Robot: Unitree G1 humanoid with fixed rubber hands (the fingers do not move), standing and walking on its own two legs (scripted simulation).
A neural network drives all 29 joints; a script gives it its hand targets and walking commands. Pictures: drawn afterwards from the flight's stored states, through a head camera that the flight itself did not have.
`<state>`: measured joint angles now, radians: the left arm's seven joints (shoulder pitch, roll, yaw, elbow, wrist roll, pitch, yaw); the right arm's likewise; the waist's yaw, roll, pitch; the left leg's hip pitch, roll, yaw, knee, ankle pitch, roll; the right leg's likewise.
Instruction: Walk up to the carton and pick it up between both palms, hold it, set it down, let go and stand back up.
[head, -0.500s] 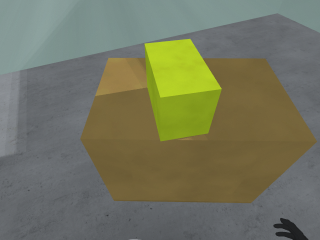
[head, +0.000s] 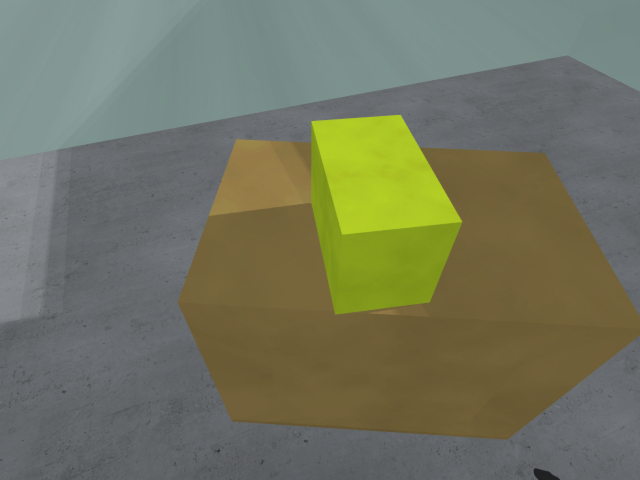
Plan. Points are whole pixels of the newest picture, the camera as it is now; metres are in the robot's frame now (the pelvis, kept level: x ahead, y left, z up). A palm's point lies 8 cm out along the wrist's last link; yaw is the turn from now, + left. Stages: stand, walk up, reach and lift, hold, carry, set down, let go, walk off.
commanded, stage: walk up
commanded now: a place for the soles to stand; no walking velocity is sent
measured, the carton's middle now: (369, 210) +0.58 -0.06 -0.02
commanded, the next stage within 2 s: none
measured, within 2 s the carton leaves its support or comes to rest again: neither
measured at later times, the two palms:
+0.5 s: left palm out of the picture +0.07 +0.31 -0.12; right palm out of the picture +0.11 -0.29 -0.12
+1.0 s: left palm out of the picture +0.06 +0.31 -0.11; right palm out of the picture +0.15 -0.27 -0.11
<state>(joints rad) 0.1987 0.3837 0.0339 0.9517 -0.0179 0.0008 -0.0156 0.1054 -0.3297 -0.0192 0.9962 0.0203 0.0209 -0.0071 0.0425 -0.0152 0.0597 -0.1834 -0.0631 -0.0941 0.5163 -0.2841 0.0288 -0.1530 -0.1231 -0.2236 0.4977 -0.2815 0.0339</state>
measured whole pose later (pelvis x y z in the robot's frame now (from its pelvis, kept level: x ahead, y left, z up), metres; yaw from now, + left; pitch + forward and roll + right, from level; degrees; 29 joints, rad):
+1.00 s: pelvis +0.02 +0.01 +0.01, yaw +2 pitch -3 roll +1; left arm 0.15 0.35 0.04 1.06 -0.01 -0.01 0.02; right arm 0.06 -0.31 -0.04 1.06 0.01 0.00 -0.02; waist 0.04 0.00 0.07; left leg -0.08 -0.09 -0.09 0.39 -0.24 0.05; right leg -0.07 -0.07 -0.04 0.42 -0.29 0.03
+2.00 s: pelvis +0.10 -0.11 +0.01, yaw +4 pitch -4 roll +1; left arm 0.17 0.37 0.01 1.04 -0.02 -0.01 -0.02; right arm 0.10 -0.35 -0.01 1.07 0.01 -0.02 0.01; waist 0.04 0.00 0.08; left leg -0.09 0.00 -0.04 0.39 -0.23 -0.03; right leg -0.22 -0.04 -0.09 0.42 -0.13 -0.02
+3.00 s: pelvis +0.08 -0.04 -0.01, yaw +2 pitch -4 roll +1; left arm 0.18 0.44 0.05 0.95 -0.01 0.04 0.05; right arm 0.17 -0.35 -0.08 0.94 -0.04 0.04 0.03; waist 0.00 -0.04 0.16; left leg -0.20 -0.02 0.01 0.63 -0.36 0.02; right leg -0.39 -0.02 0.09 0.84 -0.49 -0.01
